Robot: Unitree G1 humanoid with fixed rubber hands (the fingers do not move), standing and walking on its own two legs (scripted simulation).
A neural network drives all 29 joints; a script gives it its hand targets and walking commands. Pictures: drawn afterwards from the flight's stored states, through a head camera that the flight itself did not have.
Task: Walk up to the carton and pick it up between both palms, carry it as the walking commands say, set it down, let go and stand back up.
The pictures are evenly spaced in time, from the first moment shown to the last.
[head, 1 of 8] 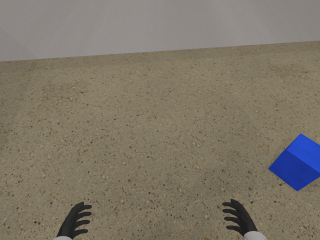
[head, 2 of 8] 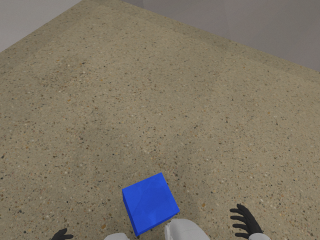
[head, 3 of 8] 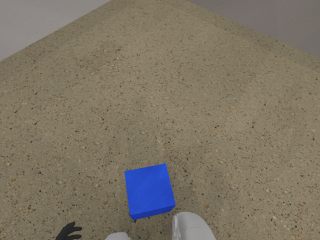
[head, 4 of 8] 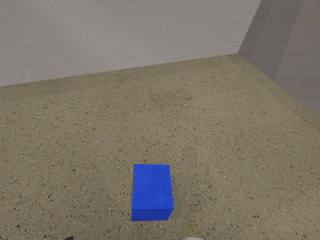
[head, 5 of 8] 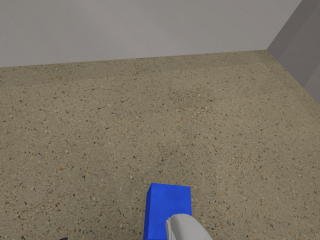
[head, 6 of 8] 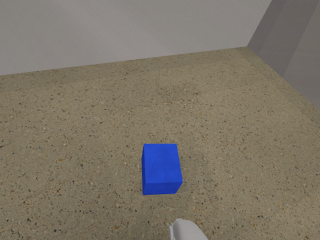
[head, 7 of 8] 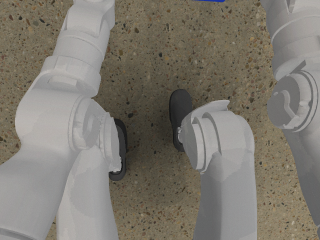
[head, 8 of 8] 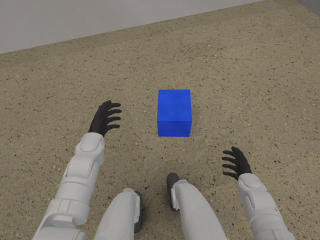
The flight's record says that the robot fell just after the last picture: yes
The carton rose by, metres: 0.04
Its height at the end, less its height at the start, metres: -0.03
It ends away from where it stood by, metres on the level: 0.49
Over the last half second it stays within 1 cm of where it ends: yes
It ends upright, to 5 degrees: no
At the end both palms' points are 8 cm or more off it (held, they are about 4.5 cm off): yes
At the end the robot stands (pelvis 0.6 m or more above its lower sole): yes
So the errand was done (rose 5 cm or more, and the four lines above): no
